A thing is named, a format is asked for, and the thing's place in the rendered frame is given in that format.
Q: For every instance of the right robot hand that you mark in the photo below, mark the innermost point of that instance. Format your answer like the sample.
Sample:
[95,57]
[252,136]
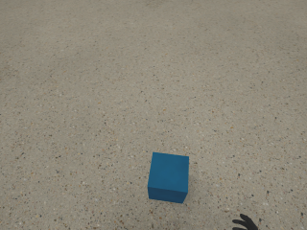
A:
[246,221]

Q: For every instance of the carton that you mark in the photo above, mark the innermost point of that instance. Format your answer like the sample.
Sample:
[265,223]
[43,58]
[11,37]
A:
[168,177]

